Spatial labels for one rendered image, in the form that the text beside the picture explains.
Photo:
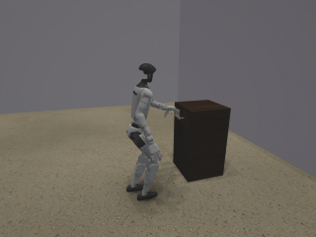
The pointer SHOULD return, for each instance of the drawer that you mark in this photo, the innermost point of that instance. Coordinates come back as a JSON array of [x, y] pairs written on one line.
[[185, 117]]

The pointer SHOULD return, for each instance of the robot left thigh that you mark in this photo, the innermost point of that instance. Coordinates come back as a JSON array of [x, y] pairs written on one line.
[[142, 158]]

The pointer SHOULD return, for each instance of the robot right upper arm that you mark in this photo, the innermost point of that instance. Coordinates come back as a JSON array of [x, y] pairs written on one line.
[[146, 96]]

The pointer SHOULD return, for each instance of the cabinet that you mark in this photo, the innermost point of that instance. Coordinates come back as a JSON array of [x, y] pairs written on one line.
[[199, 151]]

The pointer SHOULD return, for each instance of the robot left hand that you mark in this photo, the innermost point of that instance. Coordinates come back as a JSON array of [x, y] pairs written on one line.
[[171, 108]]

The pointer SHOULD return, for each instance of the robot right thigh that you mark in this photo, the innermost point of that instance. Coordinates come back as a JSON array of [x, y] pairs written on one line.
[[140, 141]]

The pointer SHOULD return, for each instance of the robot right forearm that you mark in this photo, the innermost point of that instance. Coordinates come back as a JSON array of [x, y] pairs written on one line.
[[142, 123]]

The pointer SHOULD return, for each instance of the robot thigh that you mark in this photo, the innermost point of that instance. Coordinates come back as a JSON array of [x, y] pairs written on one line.
[[142, 158], [140, 141]]

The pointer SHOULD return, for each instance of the robot left forearm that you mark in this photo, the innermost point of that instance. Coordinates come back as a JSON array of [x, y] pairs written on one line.
[[159, 106]]

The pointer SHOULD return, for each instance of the robot right hand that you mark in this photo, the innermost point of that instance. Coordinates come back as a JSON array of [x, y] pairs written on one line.
[[152, 150]]

